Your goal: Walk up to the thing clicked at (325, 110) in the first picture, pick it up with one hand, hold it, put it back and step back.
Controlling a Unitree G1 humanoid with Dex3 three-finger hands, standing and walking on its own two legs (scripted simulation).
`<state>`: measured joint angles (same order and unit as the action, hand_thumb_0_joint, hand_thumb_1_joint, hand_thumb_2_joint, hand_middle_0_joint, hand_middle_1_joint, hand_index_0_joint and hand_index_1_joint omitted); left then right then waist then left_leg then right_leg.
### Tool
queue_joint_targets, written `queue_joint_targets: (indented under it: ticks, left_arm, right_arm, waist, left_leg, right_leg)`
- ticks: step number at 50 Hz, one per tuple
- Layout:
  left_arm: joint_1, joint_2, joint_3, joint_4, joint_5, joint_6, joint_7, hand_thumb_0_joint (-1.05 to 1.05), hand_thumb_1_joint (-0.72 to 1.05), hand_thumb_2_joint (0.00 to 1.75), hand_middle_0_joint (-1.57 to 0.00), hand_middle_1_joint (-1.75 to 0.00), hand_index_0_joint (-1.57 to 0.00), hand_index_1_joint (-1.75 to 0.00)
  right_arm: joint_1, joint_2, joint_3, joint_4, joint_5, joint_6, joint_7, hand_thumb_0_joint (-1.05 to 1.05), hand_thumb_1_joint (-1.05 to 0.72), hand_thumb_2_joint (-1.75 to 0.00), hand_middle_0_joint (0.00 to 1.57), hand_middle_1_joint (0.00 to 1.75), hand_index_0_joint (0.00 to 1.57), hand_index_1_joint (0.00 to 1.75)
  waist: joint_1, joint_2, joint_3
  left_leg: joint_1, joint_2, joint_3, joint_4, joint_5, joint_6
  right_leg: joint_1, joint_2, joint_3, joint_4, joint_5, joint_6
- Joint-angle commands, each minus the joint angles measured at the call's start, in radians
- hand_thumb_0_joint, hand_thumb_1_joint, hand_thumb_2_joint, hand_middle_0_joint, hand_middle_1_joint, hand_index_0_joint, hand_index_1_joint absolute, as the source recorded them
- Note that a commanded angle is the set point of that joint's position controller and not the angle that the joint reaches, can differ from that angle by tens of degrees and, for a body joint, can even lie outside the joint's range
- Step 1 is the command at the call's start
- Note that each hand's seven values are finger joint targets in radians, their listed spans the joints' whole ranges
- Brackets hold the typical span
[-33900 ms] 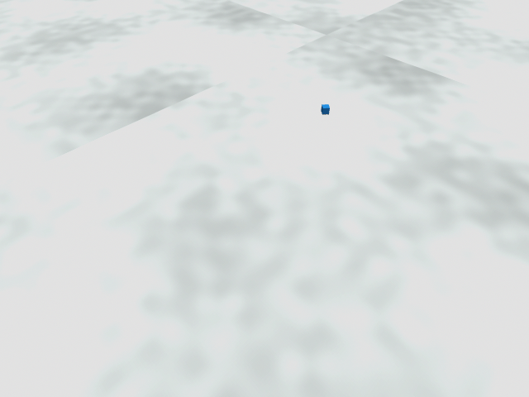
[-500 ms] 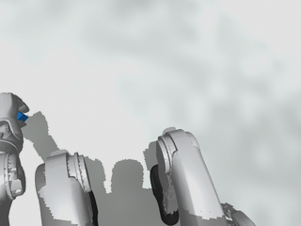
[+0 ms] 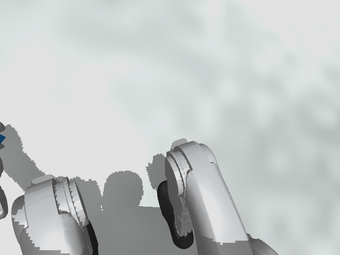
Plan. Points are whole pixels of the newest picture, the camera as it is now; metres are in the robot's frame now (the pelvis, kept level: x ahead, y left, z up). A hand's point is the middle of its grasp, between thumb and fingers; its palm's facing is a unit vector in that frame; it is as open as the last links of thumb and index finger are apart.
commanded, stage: rest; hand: left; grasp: from above
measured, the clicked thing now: out of the picture +0.42 +0.33 -0.26
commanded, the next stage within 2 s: open in 0.62 s
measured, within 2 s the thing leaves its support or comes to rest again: rests again in 0.16 s
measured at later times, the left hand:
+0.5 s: hand out of the picture +0.41 +0.31 -0.24, palm faces -0.38 -0.26 -0.89, open 5.0 cm
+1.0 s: hand out of the picture +0.41 +0.31 -0.25, palm faces -0.37 -0.25 -0.90, open 7.8 cm
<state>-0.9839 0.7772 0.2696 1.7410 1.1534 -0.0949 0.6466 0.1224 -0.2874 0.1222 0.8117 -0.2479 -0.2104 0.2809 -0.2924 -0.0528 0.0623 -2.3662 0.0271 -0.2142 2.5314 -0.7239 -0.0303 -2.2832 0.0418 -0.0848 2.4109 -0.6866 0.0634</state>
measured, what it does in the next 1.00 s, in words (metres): stands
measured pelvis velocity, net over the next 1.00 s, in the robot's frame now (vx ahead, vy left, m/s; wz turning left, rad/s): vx -0.01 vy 0.01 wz -0.06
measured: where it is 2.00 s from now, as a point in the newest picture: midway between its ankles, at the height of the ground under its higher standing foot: (136, 244)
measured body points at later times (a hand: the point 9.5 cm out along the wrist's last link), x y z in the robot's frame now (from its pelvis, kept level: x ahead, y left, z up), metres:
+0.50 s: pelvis +0.00 +0.01 +0.00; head +0.26 +0.11 +0.34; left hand +0.43 +0.32 -0.19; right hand +0.03 -0.25 -0.08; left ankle +0.06 +0.13 -0.27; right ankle +0.10 -0.13 -0.27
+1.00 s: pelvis -0.01 +0.01 +0.00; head +0.26 +0.13 +0.34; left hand +0.43 +0.32 -0.20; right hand +0.03 -0.24 -0.06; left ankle +0.06 +0.13 -0.27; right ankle +0.10 -0.13 -0.27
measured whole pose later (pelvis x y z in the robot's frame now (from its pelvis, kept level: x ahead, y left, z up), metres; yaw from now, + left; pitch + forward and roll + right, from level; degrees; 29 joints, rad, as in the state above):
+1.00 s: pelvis -0.01 +0.01 +0.00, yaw -3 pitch +26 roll -14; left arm -1.03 0.90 0.19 1.87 1.14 -0.11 0.76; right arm 0.09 -0.34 0.25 0.78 -0.28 -0.37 0.39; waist -0.35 -0.13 0.16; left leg -2.33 0.03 -0.28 2.58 -0.72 -0.01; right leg -2.21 0.06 -0.14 2.39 -0.66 0.08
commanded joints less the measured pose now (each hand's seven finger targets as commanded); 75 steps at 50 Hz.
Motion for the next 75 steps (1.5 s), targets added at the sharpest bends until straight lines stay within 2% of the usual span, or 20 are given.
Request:
queue_joint_targets:
  ticks: [1,2,4,5,9,10,13,19,23,27,29,32,33,35,36,40,45,60,65,75]
  left_arm:
    - [-0.241,0.257,0.012,-0.081,0.005,-0.018,0.064,0.0,0.85,0.16,-1.23,-0.13,-1.25,-0.12]
    - [-0.266,0.244,-0.007,-0.073,0.012,-0.02,0.067,0.0,0.87,0.15,-1.24,-0.14,-1.26,-0.12]
    - [-0.249,0.26,0.021,-0.067,0.005,-0.023,0.082,0.0,0.86,0.16,-1.23,-0.14,-1.25,-0.12]
    - [-0.256,0.25,-0.008,-0.055,0.006,-0.025,0.083,0.0,0.85,0.17,-1.23,-0.13,-1.24,-0.12]
    - [-0.262,0.287,0.013,-0.031,0.012,-0.024,0.106,0.0,0.87,0.15,-1.23,-0.15,-1.25,-0.13]
    - [-0.237,0.302,0.033,-0.042,0.009,-0.023,0.113,0.0,0.87,0.16,-1.24,-0.14,-1.25,-0.13]
    - [-0.263,0.278,-0.013,-0.008,0.014,-0.017,0.111,0.0,0.88,0.15,-1.23,-0.18,-1.26,-0.15]
    - [-0.222,0.307,0.009,0.026,0.002,-0.016,0.122,0.0,0.87,0.12,-1.23,-0.16,-1.26,-0.13]
    - [-0.236,0.288,-0.021,0.043,-0.009,-0.02,0.12,0.0,0.88,0.13,-1.22,-0.19,-1.26,-0.16]
    - [-0.222,0.302,-0.009,0.057,-0.017,-0.021,0.129,0.0,0.85,0.15,-1.21,-0.18,-1.23,-0.15]
    - [-0.244,0.289,-0.048,0.069,-0.008,-0.022,0.121,0.0,0.84,0.13,-1.19,-0.18,-1.22,-0.15]
    - [-0.254,0.288,-0.057,0.079,-0.014,-0.025,0.121,0.0,0.83,0.12,-1.18,-0.19,-1.22,-0.16]
    - [-0.243,0.295,-0.05,0.072,-0.017,-0.027,0.126,0.0,0.82,0.13,-1.18,-0.17,-1.21,-0.15]
    - [-0.279,0.29,-0.08,0.074,-0.008,-0.031,0.116,0.0,0.84,0.1,-1.19,-0.18,-1.22,-0.14]
    - [-0.259,0.289,-0.075,0.074,-0.01,-0.031,0.117,0.0,0.84,0.1,-1.19,-0.17,-1.22,-0.13]
    - [-0.235,0.308,-0.067,0.071,-0.014,-0.03,0.135,0.0,0.52,0.16,-0.88,-0.26,-0.91,-0.24]
    - [-0.282,0.301,-0.081,0.044,-0.02,-0.023,0.137,0.0,0.22,0.33,-0.73,-0.39,-0.74,-0.38]
    - [-0.255,0.329,-0.064,0.03,-0.039,-0.006,0.138,0.0,-0.07,0.58,-0.5,-0.59,-0.5,-0.59]
    - [-0.288,0.337,-0.068,0.025,-0.033,-0.012,0.139,0.0,-0.14,0.64,-0.45,-0.63,-0.44,-0.64]
    - [-0.276,0.364,-0.061,0.019,-0.03,-0.013,0.14,0.0,-0.15,0.68,-0.42,-0.67,-0.41,-0.68]
  right_arm:
    - [0.211,-0.291,-0.062,0.018,-0.013,-0.021,-0.003,0.0,-0.88,-0.89,0.2,0.3,0.2,0.3]
    - [0.209,-0.294,-0.057,0.011,-0.02,-0.028,0.004,0.0,-0.89,-0.89,0.2,0.3,0.2,0.3]
    - [0.213,-0.293,-0.046,0.016,-0.023,-0.034,0.009,0.0,-0.89,-0.89,0.2,0.3,0.2,0.3]
    - [0.198,-0.302,-0.047,0.016,-0.028,-0.04,0.012,0.0,-0.89,-0.89,0.2,0.3,0.2,0.3]
    - [0.197,-0.313,-0.031,0.019,-0.039,-0.057,0.026,0.0,-0.89,-0.89,0.2,0.3,0.2,0.3]
    - [0.198,-0.321,-0.03,0.02,-0.039,-0.058,0.027,0.0,-0.89,-0.89,0.2,0.3,0.2,0.3]
    - [0.179,-0.328,-0.024,0.007,-0.044,-0.075,0.039,0.0,-0.89,-0.89,0.2,0.3,0.2,0.3]
    - [0.185,-0.328,0.002,0.006,-0.046,-0.1,0.06,0.0,-0.89,-0.9,0.2,0.3,0.2,0.3]
    - [0.178,-0.339,0.003,0.005,-0.047,-0.113,0.069,0.0,-0.89,-0.9,0.2,0.3,0.2,0.3]
    - [0.17,-0.349,0.011,0.005,-0.04,-0.118,0.072,0.0,-0.89,-0.9,0.2,0.3,0.2,0.3]
    - [0.164,-0.343,0.022,0.003,-0.047,-0.126,0.079,0.0,-0.89,-0.9,0.2,0.3,0.2,0.3]
    - [0.154,-0.353,0.029,-0.011,-0.039,-0.136,0.083,0.0,-0.89,-0.9,0.2,0.3,0.2,0.3]
    - [0.145,-0.359,0.027,-0.006,-0.037,-0.137,0.081,0.0,-0.89,-0.9,0.2,0.3,0.2,0.3]
    - [0.141,-0.357,0.039,-0.019,-0.042,-0.147,0.088,0.0,-0.89,-0.9,0.2,0.3,0.2,0.3]
    - [0.149,-0.37,0.033,-0.019,-0.038,-0.149,0.088,0.0,-0.89,-0.9,0.2,0.3,0.2,0.3]
    - [0.146,-0.374,0.04,-0.02,-0.033,-0.156,0.091,0.0,-0.89,-0.9,0.2,0.3,0.2,0.3]
    - [0.15,-0.376,0.04,-0.022,-0.033,-0.166,0.099,0.0,-0.89,-0.9,0.2,0.3,0.2,0.3]
    - [0.143,-0.392,0.036,-0.025,-0.017,-0.171,0.103,0.0,-0.89,-0.9,0.2,0.3,0.2,0.3]
    - [0.142,-0.388,0.039,-0.028,-0.017,-0.172,0.1,0.0,-0.89,-0.9,0.2,0.3,0.2,0.3]
    - [0.144,-0.393,0.04,-0.038,-0.015,-0.177,0.098,0.0,-0.88,-0.9,0.2,0.3,0.2,0.3]
  waist:
    - [-0.025,0.377,-0.655]
    - [-0.045,0.373,-0.634]
    - [-0.041,0.385,-0.646]
    - [-0.048,0.392,-0.636]
    - [-0.057,0.394,-0.605]
    - [-0.042,0.41,-0.63]
    - [-0.071,0.393,-0.58]
    - [-0.07,0.373,-0.569]
    - [-0.093,0.36,-0.546]
    - [-0.082,0.363,-0.538]
    - [-0.103,0.376,-0.516]
    - [-0.111,0.354,-0.482]
    - [-0.097,0.367,-0.489]
    - [-0.122,0.342,-0.463]
    - [-0.114,0.352,-0.472]
    - [-0.097,0.37,-0.503]
    - [-0.117,0.395,-0.487]
    - [-0.108,0.414,-0.497]
    - [-0.126,0.397,-0.466]
    - [-0.125,0.376,-0.479]
  left_leg:
    - [0.485,0.004,0.13,-0.238,0.212,0.041]
    - [0.484,0.004,0.128,-0.233,0.205,0.04]
    - [0.5,0.006,0.121,-0.233,0.238,0.035]
    - [0.496,0.008,0.121,-0.229,0.225,0.036]
    - [0.484,0.01,0.115,-0.22,0.218,0.037]
    - [0.504,0.011,0.113,-0.232,0.242,0.032]
    - [0.483,0.011,0.109,-0.215,0.215,0.035]
    - [0.476,0.013,0.095,-0.224,0.228,0.035]
    - [0.465,0.015,0.088,-0.218,0.213,0.038]
    - [0.461,0.016,0.078,-0.232,0.201,0.036]
    - [0.468,0.018,0.073,-0.225,0.194,0.033]
    - [0.447,0.018,0.063,-0.228,0.17,0.036]
    - [0.456,0.019,0.059,-0.241,0.167,0.032]
    - [0.438,0.019,0.059,-0.223,0.144,0.038]
    - [0.459,0.019,0.053,-0.237,0.16,0.034]
    - [0.474,0.023,0.054,-0.234,0.186,0.03]
    - [0.486,0.025,0.048,-0.234,0.18,0.027]
    - [0.499,0.03,0.044,-0.25,0.198,0.022]
    - [0.478,0.027,0.053,-0.237,0.165,0.027]
    - [0.47,0.026,0.06,-0.223,0.166,0.033]
  right_leg:
    - [0.364,0.035,-0.144,-0.215,0.247,-0.084]
    - [0.354,0.031,-0.15,-0.208,0.242,-0.082]
    - [0.364,0.033,-0.158,-0.199,0.27,-0.081]
    - [0.36,0.036,-0.157,-0.199,0.262,-0.082]
    - [0.362,0.037,-0.164,-0.202,0.261,-0.078]
    - [0.382,0.039,-0.165,-0.204,0.277,-0.079]
    - [0.36,0.038,-0.171,-0.194,0.261,-0.076]
    - [0.401,0.043,-0.179,-0.207,0.27,-0.074]
    - [0.396,0.047,-0.182,-0.212,0.263,-0.071]
    - [0.395,0.048,-0.186,-0.221,0.246,-0.072]
    - [0.383,0.049,-0.19,-0.205,0.246,-0.072]
    - [0.367,0.045,-0.193,-0.21,0.226,-0.07]
    - [0.365,0.047,-0.194,-0.212,0.22,-0.072]
    - [0.357,0.046,-0.196,-0.214,0.208,-0.067]
    - [0.363,0.047,-0.197,-0.215,0.218,-0.069]
    - [0.404,0.054,-0.195,-0.219,0.246,-0.07]
    - [0.379,0.05,-0.201,-0.212,0.243,-0.07]
    - [0.411,0.052,-0.196,-0.217,0.261,-0.074]
    - [0.401,0.047,-0.194,-0.226,0.237,-0.07]
    - [0.422,0.049,-0.183,-0.242,0.24,-0.066]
